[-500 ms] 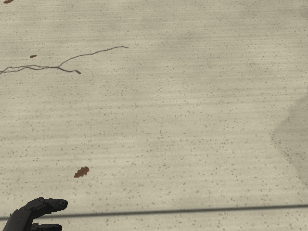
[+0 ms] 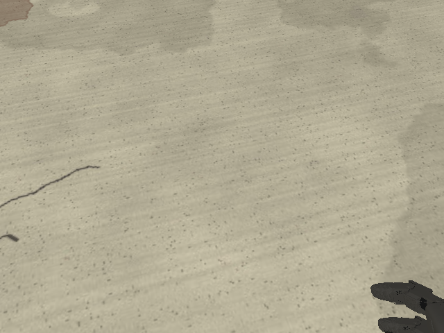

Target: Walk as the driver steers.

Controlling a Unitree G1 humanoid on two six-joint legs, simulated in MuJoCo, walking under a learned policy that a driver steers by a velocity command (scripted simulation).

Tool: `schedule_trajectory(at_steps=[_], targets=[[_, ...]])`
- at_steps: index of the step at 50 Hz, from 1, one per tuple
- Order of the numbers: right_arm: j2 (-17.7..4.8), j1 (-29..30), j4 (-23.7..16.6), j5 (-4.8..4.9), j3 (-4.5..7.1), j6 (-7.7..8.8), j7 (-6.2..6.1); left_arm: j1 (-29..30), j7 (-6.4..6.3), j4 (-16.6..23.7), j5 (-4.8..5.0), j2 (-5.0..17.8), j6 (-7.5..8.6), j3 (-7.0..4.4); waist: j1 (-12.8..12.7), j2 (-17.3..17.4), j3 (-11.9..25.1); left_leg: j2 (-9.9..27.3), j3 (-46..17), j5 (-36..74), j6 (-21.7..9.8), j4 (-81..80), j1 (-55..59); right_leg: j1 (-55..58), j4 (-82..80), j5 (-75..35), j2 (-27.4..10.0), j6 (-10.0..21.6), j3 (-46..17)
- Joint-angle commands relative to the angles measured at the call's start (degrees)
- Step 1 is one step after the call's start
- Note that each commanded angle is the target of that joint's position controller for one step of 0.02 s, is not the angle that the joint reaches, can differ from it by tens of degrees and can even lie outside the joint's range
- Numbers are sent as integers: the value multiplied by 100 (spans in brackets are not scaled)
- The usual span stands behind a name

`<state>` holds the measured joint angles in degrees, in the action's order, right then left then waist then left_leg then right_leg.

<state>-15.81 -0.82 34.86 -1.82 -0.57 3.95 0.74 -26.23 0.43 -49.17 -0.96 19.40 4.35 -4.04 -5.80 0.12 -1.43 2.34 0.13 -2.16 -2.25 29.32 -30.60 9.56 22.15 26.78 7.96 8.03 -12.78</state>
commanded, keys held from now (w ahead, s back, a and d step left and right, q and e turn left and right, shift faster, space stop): w+shift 0.38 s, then w+q+shift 0.08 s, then q+shift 0.54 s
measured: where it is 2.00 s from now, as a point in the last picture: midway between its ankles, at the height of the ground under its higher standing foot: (251, 202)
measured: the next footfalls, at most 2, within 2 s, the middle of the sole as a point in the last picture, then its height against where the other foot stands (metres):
right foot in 0.46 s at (274, 282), level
left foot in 0.86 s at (220, 198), level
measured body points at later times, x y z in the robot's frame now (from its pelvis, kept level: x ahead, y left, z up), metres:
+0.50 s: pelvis +0.47 +0.02 +0.00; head +0.51 +0.01 +0.45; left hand +0.72 +0.23 -0.07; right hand +0.38 -0.24 -0.13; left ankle +0.20 +0.14 -0.64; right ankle +0.59 -0.06 -0.71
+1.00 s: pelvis +0.79 +0.05 +0.01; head +0.84 +0.07 +0.45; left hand +0.91 +0.35 -0.08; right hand +1.02 -0.18 -0.09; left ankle +0.88 +0.12 -0.71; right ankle +0.78 -0.12 -0.61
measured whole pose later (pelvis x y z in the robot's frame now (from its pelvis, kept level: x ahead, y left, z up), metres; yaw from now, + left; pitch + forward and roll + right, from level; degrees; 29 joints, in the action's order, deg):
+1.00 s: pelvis +0.79 +0.05 +0.01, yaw +22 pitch +1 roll -1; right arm -18.9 -12.0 36.5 0.6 5.0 0.6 1.5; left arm -0.2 -0.7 -38.9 -0.3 15.1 2.4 -1.4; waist 3.1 0.4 -6.7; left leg -9.1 -1.7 -4.6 -7.9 30.4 -25.8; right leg -27.8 76.3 27.9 3.3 -2.6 -6.2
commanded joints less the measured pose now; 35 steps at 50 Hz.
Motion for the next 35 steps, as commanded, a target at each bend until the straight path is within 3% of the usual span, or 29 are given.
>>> schedule_trajectory(at_steps=[1, 2, 3, 4, 5, 7, 9, 12, 13, 14, 16, 17, 19, 20, 21, 22, 23, 24, 25, 26, 27, 28, 29, 30, 31, 33, 35], targets=[[-1671, -3457, 555, -166, 654, 23, -278, 489, -62, 584, -93, 213, 96, -9, 1826, 889, 1873, 1233, -1848, -3050, -442, 153, 4827, -3131, 5145, -2975, -448, -68, 357], [-1855, -2942, 611, -194, 701, 25, -141, -339, 16, 727, 166, -106, 157, 124, 980, 2478, 2255, 2116, -5385, -3795, -1006, -1458, 5299, -4615, 6106, -140, 220, -182, 289], [-1224, -2116, 443, -118, 636, 7, -58, 242, -58, 619, 15, 276, 94, 120, 940, 1121, 1146, 1920, -4816, -4248, -1074, -1571, 4516, -5201, 6170, -674, -412, -86, 407], [-828, -1869, 464, -56, 555, 31, -19, 804, 2, 680, -43, 383, 68, 116, 951, 207, 635, 1685, -3743, -3585, -1063, -1503, 3693, -5082, 5861, -1115, -641, -121, 478], [-659, -1845, 588, -99, 507, 48, -3, 1135, 62, 771, -83, 343, 47, 134, 872, -137, 339, 1411, -3043, -2924, -942, -1556, 3099, -4929, 5506, -1153, -789, -135, 522], [-447, -2102, 935, -69, 403, 131, -21, 1269, 193, 930, -167, 84, -59, 222, 626, 201, 27, 1062, -2230, -2381, -790, -1788, 2416, -4774, 5057, -1072, -946, -203, 427], [-503, -2293, 1139, 55, 405, 234, -9, 1512, 236, 1062, -172, -18, -130, 292, 525, 320, -257, 963, -1787, -1979, -776, -2137, 2248, -5094, 4662, -1119, -1028, -288, 471], [-617, -2404, 1251, 124, 408, 312, 38, 2444, 281, 1453, -174, 44, -92, 385, 571, 242, -605, 681, -872, -713, -798, -2630, 2060, -5316, 3314, -2062, -1138, -427, 984], [-532, -2486, 1288, 164, 382, 327, 62, 2725, 312, 1516, -169, 12, -63, 425, 637, 105, -630, 448, -484, 4, -713, -2677, 1983, -5029, 2745, -2479, -1132, -443, 1300], [-647, -2531, 1313, 180, 405, 355, 57, 2916, 365, 1622, -130, -116, -32, 501, 649, 272, -607, 494, -383, 384, -692, -2896, 1803, -4540, 2098, -2894, -1158, -409, 1489], [-738, -2764, 1457, 228, 410, 402, 48, 3234, 399, 1645, -79, -153, -21, 536, 751, 158, -690, 612, -171, 1387, -642, -3249, 1959, -3929, 1522, -3483, -1055, -289, 1737], [-827, -2832, 1521, 216, 422, 392, 47, 3255, 372, 1627, -67, -106, -23, 528, 739, 148, -673, 648, -46, 1998, -615, -3161, 2377, -3889, 1296, -3524, -990, -220, 1798], [-1024, -2974, 1628, 185, 432, 345, -2, 3157, 279, 1568, -125, 47, -18, 472, 651, 341, -320, 729, 145, 4329, -518, -2452, 3275, -3614, 1092, -3064, -629, -68, 2036], [-1123, -3057, 1702, 147, 438, 289, -56, 2906, 212, 1521, -173, 151, -14, 423, 480, 557, -6, 825, 108, 5425, -477, -1744, 3514, -3158, 1099, -2613, -450, 4, 2000], [-1253, -3015, 1751, 82, 457, 206, -120, 2115, 127, 1319, -186, 357, -12, 320, 52, 718, 485, 903, 35, 5917, -441, -635, 3525, -2290, 1094, -2120, -319, 79, 1824], [-1326, -2778, 1719, 68, 469, 125, -165, 902, 33, 930, -167, 536, -16, 203, -547, 696, 1028, 829, 33, 5455, -405, 832, 3085, -1028, 870, -1964, -416, 147, 1649], [-974, -2704, 1548, 41, 391, 123, -151, -95, -81, 686, -271, 954, -18, 38, -822, 305, 1642, 551, 67, 3468, -438, 2694, 1863, 427, 1013, -722, -1435, 232, 645], [113, -3533, 1339, 296, 170, 137, -79, 36, -106, 739, -496, 1275, 29, -72, 35, -1374, 2446, -390, -55, -2474, -279, 5135, -328, 1971, 576, -192, -3441, 855, -2372], [-685, -3012, 1338, 306, 344, 115, -161, 157, -60, 821, -277, 917, 3, -36, -241, -497, 2544, -372, -462, -2310, -363, 5623, -676, 1525, -39, -1253, -3444, 869, -3015], [-722, -2319, 1183, 305, 380, 113, -184, 655, -47, 725, -211, 548, 70, 57, 7, -185, 1369, -76, -496, -1679, -308, 5210, -808, 510, -45, -2985, -3127, 694, -1619], [-539, -2190, 1182, 261, 340, 84, -169, 858, -24, 634, -190, 317, 133, 92, 207, -44, 710, 56, -405, -1663, -246, 4894, -736, -280, -62, -4598, -2936, 605, -776], [-470, -2173, 1254, 214, 358, -18, -141, 963, -34, 591, -153, 141, 157, 119, 375, -54, 432, 162, -389, -1737, -181, 4675, -614, -749, -148, -5193, -2683, 404, -74], [-397, -2306, 1233, 130, 385, -143, -85, 937, -61, 524, -68, 7, 179, 165, 560, -279, 324, 170, -330, -1749, -85, 4483, -276, -1275, -303, -5641, -2575, 268, 423], [-405, -2156, 1114, 580, 500, -143, -127, 1554, -4, 689, 86, -155, 275, 137, 669, -640, 412, 416, -554, -1670, 7, 4423, -318, -1239, -427, -5392, -2330, 199, 818], [-417, -2044, 1022, 624, 501, -207, -136, 1825, -7, 709, 129, -147, 310, 134, 787, -665, 352, 454, -484, -1621, 82, 4164, -359, -1429, -614, -5192, -2309, 199, 1034], [-202, -1640, 745, 457, 457, -258, -109, 2260, -97, 728, 126, 8, 300, 79, 952, -526, -135, 475, -181, -1227, 217, 3245, -302, -2242, -965, -5301, -2178, 103, 1663], [-93, -1421, 610, 339, 398, -192, -5, 2451, -237, 759, 116, 221, 218, 14, 930, -441, -188, 237, 285, -33, 281, 1797, 295, -2658, -938, -5080, -1717, -15, 2418]])
Keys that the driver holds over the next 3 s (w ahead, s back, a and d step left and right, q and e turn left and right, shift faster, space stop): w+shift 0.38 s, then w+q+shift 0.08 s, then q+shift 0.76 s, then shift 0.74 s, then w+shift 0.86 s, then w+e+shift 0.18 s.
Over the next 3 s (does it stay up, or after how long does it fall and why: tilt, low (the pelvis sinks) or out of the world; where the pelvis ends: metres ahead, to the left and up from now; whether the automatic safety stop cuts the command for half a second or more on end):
stays up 1.37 0.47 0.02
